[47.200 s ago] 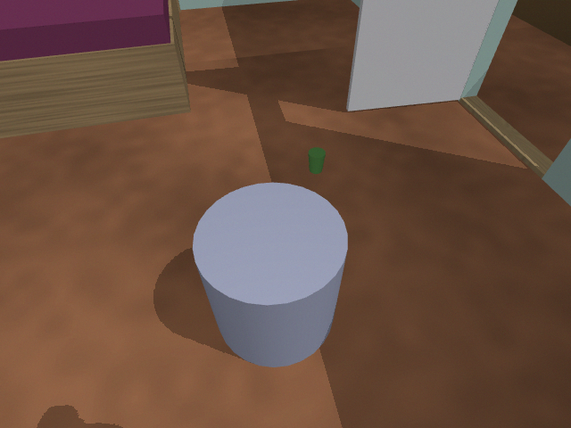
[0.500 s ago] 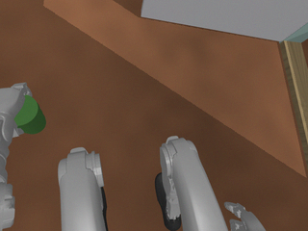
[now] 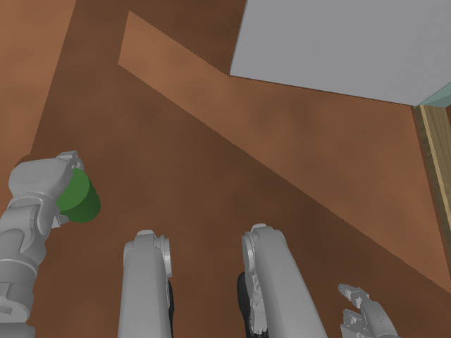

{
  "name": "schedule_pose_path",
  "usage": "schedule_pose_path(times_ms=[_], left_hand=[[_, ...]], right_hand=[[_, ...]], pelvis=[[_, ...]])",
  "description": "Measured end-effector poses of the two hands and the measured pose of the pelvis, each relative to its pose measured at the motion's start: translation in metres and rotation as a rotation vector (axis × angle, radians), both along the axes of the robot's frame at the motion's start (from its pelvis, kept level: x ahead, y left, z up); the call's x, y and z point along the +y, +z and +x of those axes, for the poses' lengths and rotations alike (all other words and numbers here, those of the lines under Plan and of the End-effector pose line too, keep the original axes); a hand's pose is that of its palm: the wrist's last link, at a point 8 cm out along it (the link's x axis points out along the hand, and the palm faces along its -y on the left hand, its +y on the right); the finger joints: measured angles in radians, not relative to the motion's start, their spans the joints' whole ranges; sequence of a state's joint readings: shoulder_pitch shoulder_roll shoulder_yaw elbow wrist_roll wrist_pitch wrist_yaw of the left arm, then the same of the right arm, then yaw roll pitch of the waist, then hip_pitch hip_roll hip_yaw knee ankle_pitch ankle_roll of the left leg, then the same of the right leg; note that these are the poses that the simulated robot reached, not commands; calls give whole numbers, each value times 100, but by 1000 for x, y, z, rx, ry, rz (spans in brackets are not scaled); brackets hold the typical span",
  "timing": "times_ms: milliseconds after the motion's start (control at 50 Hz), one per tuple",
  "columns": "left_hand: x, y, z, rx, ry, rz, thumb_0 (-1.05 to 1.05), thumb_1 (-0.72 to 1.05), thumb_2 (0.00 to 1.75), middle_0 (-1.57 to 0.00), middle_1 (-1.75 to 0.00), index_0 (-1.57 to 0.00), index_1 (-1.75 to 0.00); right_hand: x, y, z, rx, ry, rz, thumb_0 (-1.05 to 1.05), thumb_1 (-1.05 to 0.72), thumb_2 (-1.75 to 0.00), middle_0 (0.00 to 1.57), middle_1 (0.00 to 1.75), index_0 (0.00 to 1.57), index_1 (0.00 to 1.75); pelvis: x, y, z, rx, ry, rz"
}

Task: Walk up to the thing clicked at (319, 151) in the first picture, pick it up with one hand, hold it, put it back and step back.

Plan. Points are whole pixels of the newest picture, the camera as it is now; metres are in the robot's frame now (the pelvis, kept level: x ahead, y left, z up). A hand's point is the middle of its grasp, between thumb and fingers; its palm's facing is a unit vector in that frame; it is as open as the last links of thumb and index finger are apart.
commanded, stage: lift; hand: left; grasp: from above
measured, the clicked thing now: (74, 198) +0.39 +0.28 -0.18
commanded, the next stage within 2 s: hold in 1.14 s
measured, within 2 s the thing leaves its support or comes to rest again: neither
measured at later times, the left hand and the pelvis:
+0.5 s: hand out of the picture +0.34 +0.28 +0.08, palm faces -0.47 -0.11 -0.88, open 11.4 cm; pelvis +0.03 +0.00 +0.18, yaw +3 degrees
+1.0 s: hand out of the picture +0.35 +0.26 +0.17, palm faces -0.45 -0.10 -0.89, open 11.4 cm; pelvis +0.06 +0.00 +0.27, yaw +4 degrees
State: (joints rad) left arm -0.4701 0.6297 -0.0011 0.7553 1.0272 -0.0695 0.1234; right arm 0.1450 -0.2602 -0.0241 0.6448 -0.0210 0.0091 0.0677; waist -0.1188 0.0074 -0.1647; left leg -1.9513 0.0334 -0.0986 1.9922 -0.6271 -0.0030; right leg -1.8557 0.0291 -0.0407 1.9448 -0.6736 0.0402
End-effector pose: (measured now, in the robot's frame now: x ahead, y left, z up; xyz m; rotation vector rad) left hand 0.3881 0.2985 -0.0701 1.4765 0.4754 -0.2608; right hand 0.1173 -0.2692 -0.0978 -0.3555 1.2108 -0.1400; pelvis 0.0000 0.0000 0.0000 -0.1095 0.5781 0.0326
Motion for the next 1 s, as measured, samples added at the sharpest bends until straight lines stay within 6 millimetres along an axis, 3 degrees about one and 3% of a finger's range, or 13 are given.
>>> schedule_pose_path(times_ms=[220, 400, 500, 740, 1000], left_hand=[[-8, 94, -25, -4, 20, -12, 1, -23, 92, -66, -97, -43, -86], [-15, 175, -41, 4, 25, -10, 0, -23, 93, -65, -98, -42, -86], [-16, 210, -42, 24, 32, -2, 0, -22, 93, -65, -98, -42, -87], [-29, 260, -41, 35, 21, -3, -1, -21, 92, -63, -99, -39, -89], [-41, 302, -28, 6, 36, 2, -1, -21, 92, -63, -100, -39, -89]], right_hand=[[12, 69, 25, -80, -5, 26, 0, -92, -91, 21, 30, 20, 30], [21, 134, 27, -116, -33, 48, 0, -91, -91, 21, 30, 20, 30], [21, 168, 23, -130, -49, 47, 0, -91, -91, 21, 30, 20, 30], [12, 225, 17, -119, -69, 36, 0, -91, -91, 21, 30, 20, 30], [14, 257, 33, -129, -81, 55, 0, -91, -91, 20, 30, 20, 30]], pelvis=[[2, 73, 10, -71, 18, 21], [4, 141, 21, -175, 30, 44], [5, 175, 29, -226, 34, 55], [5, 232, 47, -313, 35, 76], [5, 267, 63, -381, 31, 94]])
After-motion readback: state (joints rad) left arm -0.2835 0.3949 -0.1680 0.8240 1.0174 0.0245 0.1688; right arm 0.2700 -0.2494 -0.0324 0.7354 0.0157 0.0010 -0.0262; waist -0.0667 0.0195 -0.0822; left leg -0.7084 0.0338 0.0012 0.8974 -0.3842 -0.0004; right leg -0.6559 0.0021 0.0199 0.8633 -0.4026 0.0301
